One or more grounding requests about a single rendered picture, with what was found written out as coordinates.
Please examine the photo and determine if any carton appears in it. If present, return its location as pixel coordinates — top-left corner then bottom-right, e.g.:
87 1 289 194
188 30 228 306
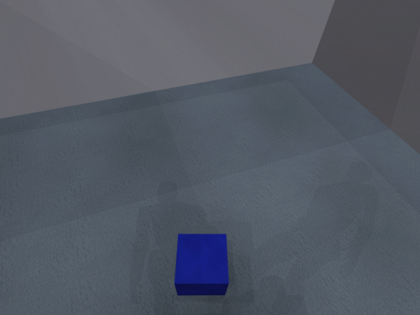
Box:
175 234 229 295

